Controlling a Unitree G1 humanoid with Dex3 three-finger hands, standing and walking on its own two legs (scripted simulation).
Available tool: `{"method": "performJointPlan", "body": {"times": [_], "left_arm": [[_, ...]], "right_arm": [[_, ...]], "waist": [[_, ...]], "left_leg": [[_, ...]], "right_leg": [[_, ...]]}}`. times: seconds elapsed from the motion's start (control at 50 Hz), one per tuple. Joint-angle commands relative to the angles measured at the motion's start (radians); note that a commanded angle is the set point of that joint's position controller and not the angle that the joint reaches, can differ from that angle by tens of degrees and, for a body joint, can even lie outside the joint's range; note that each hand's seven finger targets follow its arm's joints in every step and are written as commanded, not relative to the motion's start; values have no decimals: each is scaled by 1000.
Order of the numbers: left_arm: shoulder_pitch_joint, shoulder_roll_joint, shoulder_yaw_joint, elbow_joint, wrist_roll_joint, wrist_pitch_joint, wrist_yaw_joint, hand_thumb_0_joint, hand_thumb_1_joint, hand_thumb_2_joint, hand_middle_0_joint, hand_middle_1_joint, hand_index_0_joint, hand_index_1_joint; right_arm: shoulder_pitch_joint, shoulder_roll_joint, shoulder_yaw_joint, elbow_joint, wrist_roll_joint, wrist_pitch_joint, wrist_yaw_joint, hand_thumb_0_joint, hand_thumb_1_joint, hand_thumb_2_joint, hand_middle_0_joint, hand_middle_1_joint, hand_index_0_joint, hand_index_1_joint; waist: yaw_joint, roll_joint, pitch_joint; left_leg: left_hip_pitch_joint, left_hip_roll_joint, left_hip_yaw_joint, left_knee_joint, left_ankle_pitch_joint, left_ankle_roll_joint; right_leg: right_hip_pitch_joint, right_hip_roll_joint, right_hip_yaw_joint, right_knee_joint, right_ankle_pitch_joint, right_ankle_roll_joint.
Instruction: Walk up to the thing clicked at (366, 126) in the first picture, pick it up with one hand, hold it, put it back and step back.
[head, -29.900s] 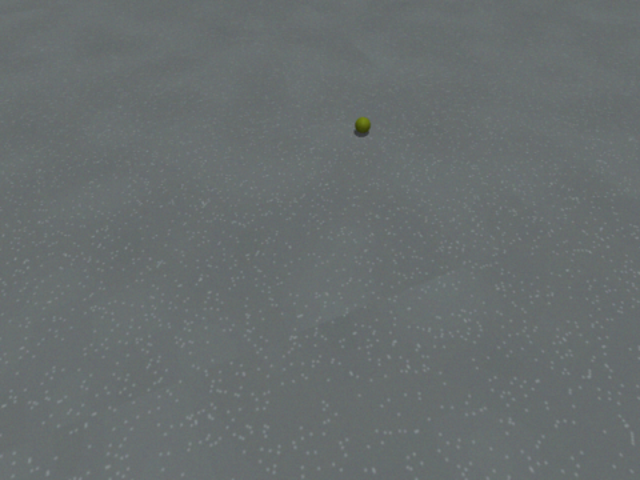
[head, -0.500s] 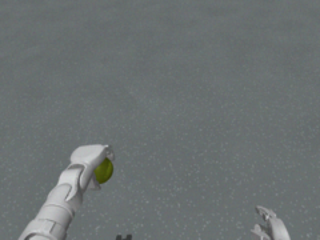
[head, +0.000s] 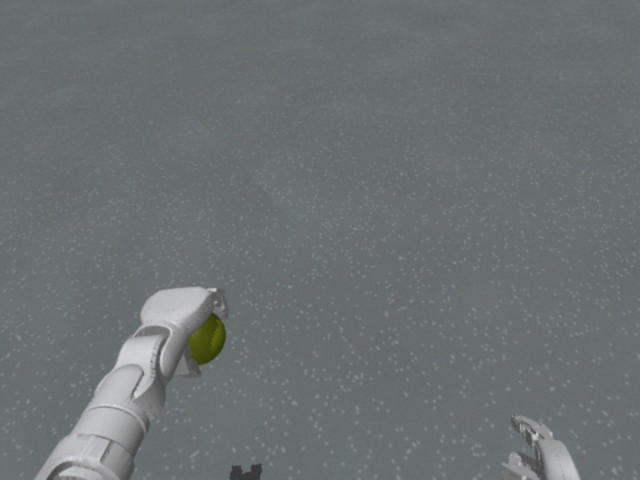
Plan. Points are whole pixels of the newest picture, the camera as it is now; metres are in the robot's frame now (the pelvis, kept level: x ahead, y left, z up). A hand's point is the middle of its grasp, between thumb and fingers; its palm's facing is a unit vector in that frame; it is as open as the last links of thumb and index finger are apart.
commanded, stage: hold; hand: left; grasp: from above
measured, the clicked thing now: (197, 336) +0.31 +0.22 -0.05
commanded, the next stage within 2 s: crouch in 0.02 s
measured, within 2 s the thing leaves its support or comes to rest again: neither
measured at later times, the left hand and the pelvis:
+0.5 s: hand (203, 361) +0.30 +0.23 -0.10, palm faces -0.48 +0.00 -0.88, open 10.3 cm; pelvis -0.01 +0.00 -0.02, yaw +1 degrees
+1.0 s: hand (243, 367) +0.39 +0.23 -0.35, palm faces -0.44 +0.02 -0.90, open 10.2 cm; pelvis -0.06 +0.01 -0.22, yaw +0 degrees
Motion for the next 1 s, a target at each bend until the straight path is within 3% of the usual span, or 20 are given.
{"method": "performJointPlan", "body": {"times": [0.0,0.04,0.08,0.1,0.12,0.22,0.26,0.38,0.4,0.44,0.54,0.6,0.64,0.68,0.74,0.78,0.84,0.86,0.92,0.98], "left_arm": [[-293,182,91,-171,-4,1,37,0,523,858,-826,-958,-877,-906],[-317,210,108,-186,2,0,35,0,504,833,-817,-936,-868,-885],[-348,197,88,-204,-3,-4,27,0,508,833,-820,-929,-870,-878],[-336,218,115,-177,-3,-3,31,0,581,753,-842,-980,-926,-894],[-361,219,110,-198,-3,-8,32,0,501,802,-762,-937,-846,-874],[-259,182,107,-74,14,-26,58,0,537,871,-835,-964,-884,-914],[-279,172,97,-67,28,-42,76,0,547,869,-846,-958,-894,-911],[-403,176,103,80,79,-85,196,0,564,865,-845,-983,-900,-927],[-478,180,101,71,94,-94,222,0,551,851,-837,-982,-894,-925],[-478,168,101,168,126,-97,275,0,542,836,-834,-977,-893,-918],[-630,134,84,278,181,-100,387,0,491,790,-780,-996,-850,-924],[-689,191,119,384,198,-78,428,0,470,770,-761,-976,-833,-904],[-726,170,106,447,190,-62,435,0,501,777,-793,-961,-861,-892],[-774,228,138,460,189,-53,446,0,456,799,-771,-953,-832,-892],[-819,248,156,451,177,-40,447,0,488,795,-800,-927,-857,-869],[-882,261,160,448,175,-32,444,0,476,780,-802,-911,-857,-856],[-882,279,177,503,170,-23,435,0,444,738,-782,-884,-838,-829],[-899,315,200,479,167,-24,432,0,424,750,-765,-887,-820,-832],[-924,296,188,510,159,-30,413,0,439,755,-777,-892,-832,-838],[-956,325,205,523,163,-54,400,0,475,736,-789,-885,-850,-823]], "right_arm": [[-80,-124,-43,-142,-4,-42,-1,0,-909,-902,199,300,199,300],[-78,-128,-44,-138,-4,-39,-1,0,-911,-902,199,300,199,300],[-71,-125,-42,-140,-4,-39,-2,0,-911,-902,199,300,199,300],[-67,-128,-42,-137,-4,-37,-3,0,-934,-916,200,301,200,301],[-72,-128,-42,-139,-3,-36,-4,0,-889,-897,201,301,201,301],[-62,-126,-40,-141,-6,-32,-3,0,-899,-901,200,300,200,300],[-56,-126,-43,-142,-9,-28,1,0,-901,-901,200,300,200,300],[-14,-131,-52,-103,-32,-20,11,0,-900,-900,199,300,200,300],[1,-135,-58,-92,-39,-22,14,0,-903,-900,199,300,199,300],[29,-143,-67,-69,-50,-25,22,0,-907,-901,199,300,199,300],[88,-157,-86,-58,-70,-33,43,0,-909,-901,199,300,199,300],[116,-166,-90,-45,-77,-40,42,0,-906,-899,199,300,200,300],[133,-171,-91,-30,-85,-51,39,0,-905,-899,199,299,200,299],[139,-177,-93,-25,-91,-61,35,0,-906,-899,199,299,199,299],[158,-184,-95,-27,-102,-75,30,0,-903,-898,199,299,200,299],[162,-179,-92,-20,-105,-82,27,0,-905,-899,199,299,200,299],[163,-174,-85,-16,-111,-92,26,0,-906,-900,199,299,200,299],[168,-182,-88,-18,-112,-95,28,0,-903,-898,199,299,200,299],[176,-183,-81,-14,-116,-99,35,0,-905,-900,199,299,200,299],[185,-186,-76,-9,-121,-107,47,0,-900,-898,200,299,200,299]], "waist": [[-2,-51,-247],[4,-36,-256],[-4,-39,-270],[1,-43,-262],[1,-31,-265],[-4,-87,-190],[-17,-98,-192],[-61,-83,-221],[-73,-63,-262],[-83,-72,-302],[-111,-11,-460],[-116,-1,-496],[-140,13,-544],[-134,44,-578],[-139,71,-695],[-164,83,-742],[-175,74,-737],[-165,83,-770],[-200,100,-760],[-211,83,-772]], "left_leg": [[92,-37,9,-65,206,24],[100,-38,8,-67,221,23],[107,-37,10,-63,235,25],[104,-37,12,-64,233,26],[108,-38,11,-66,234,25],[58,-40,9,-61,198,26],[45,-46,12,-47,185,29],[-78,-49,10,78,129,27],[-106,-48,11,123,123,25],[-204,-46,7,233,109,19],[-434,-37,3,475,52,14],[-573,-35,-10,564,-5,13],[-626,-28,-24,632,-25,17],[-706,-25,-42,680,-77,12],[-770,-21,-59,757,-115,10],[-841,-24,-53,822,-132,15],[-960,-27,-57,877,-201,20],[-960,-25,-66,890,-212,19],[-1039,-25,-72,956,-249,23],[-1130,-29,-78,1030,-292,32]], "right_leg": [[78,60,-40,-79,152,-36],[88,59,-39,-79,165,-36],[88,59,-37,-74,185,-36],[91,58,-38,-78,182,-36],[90,59,-36,-77,183,-37],[57,58,-42,-79,145,-37],[40,50,-37,-75,139,-34],[-101,46,-33,33,106,-33],[-142,46,-30,73,105,-34],[-226,45,-33,172,95,-34],[-469,47,-35,399,49,-44],[-581,54,-49,497,-11,-48],[-679,56,-57,564,-42,-53],[-757,53,-63,634,-80,-57],[-828,51,-71,735,-111,-62],[-864,48,-68,786,-119,-61],[-930,46,-71,851,-178,-64],[-953,45,-75,872,-189,-65],[-1049,43,-82,940,-225,-69],[-1125,45,-91,1005,-266,-70]]}}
